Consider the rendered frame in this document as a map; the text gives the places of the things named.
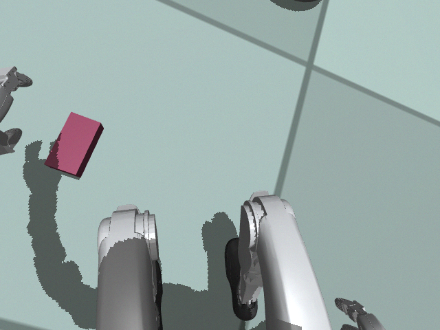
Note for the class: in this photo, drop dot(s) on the right robot foot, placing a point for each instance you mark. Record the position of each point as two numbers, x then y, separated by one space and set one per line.
233 268

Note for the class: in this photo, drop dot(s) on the right robot hand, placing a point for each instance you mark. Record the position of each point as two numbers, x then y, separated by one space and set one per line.
357 313

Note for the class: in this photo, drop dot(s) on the left robot hand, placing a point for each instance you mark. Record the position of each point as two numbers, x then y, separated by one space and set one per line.
10 80

